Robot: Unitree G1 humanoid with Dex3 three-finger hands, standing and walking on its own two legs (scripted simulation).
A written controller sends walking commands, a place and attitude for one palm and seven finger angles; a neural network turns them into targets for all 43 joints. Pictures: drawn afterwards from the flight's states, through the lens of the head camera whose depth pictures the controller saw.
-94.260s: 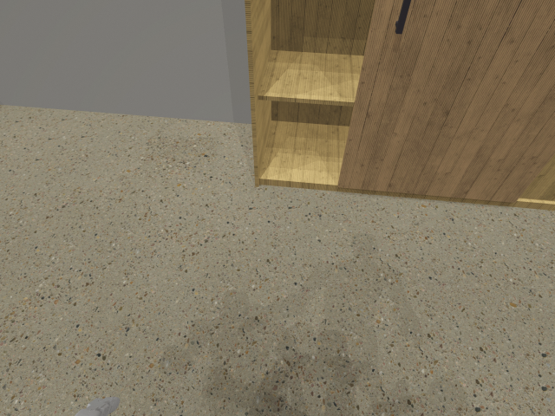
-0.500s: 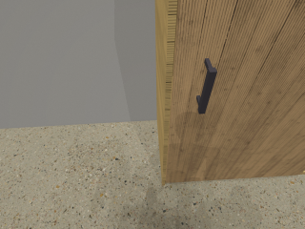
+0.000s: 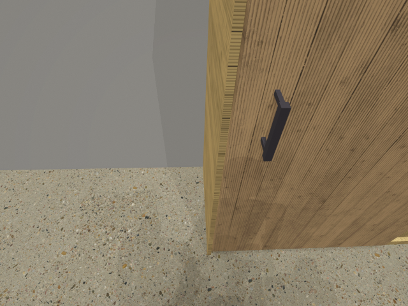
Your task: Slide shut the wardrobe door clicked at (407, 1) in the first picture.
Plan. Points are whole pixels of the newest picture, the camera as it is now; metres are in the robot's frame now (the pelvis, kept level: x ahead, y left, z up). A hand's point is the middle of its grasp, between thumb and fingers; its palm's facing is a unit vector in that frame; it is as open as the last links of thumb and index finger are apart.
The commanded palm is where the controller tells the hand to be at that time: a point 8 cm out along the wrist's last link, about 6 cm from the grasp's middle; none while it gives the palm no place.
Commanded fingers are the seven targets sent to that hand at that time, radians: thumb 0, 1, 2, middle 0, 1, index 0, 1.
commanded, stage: let the arm hang, fingers relaxed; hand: right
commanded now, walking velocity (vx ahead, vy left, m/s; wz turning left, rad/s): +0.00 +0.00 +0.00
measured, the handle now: (272, 127) +0.45 -0.11 +0.12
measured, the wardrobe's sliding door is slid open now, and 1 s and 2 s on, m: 0.00 0.00 0.00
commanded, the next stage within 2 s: look to check the result in 0.26 s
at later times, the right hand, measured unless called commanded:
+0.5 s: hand out of the picture +0.00 -0.15 -0.18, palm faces +0.02 +0.99 -0.17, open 7.4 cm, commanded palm none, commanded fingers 0.00 -0.90 -0.90 0.20 0.30 0.20 0.30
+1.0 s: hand out of the picture +0.02 -0.15 -0.18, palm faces +0.02 +0.98 -0.17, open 7.4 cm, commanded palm none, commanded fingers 0.00 -0.90 -0.90 0.20 0.30 0.20 0.30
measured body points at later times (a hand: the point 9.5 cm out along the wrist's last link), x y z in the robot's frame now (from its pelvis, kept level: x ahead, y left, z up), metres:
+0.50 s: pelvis +0.02 +0.01 +0.00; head +0.04 +0.01 +0.45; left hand +0.00 +0.22 -0.16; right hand +0.00 -0.20 -0.16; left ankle +0.00 +0.13 -0.74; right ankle +0.02 -0.08 -0.74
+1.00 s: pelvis +0.03 +0.01 +0.00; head +0.05 +0.01 +0.45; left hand +0.02 +0.23 -0.16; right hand +0.03 -0.20 -0.16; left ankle +0.00 +0.13 -0.74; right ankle +0.02 -0.08 -0.74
